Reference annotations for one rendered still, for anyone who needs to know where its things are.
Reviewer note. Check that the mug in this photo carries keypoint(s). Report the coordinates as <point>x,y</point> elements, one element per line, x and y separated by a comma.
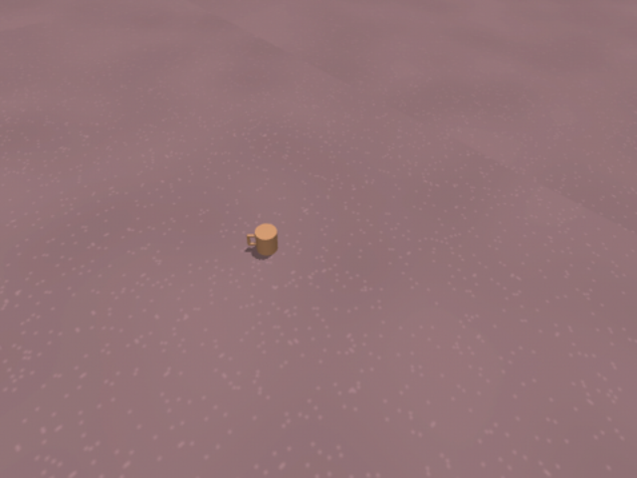
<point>266,239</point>

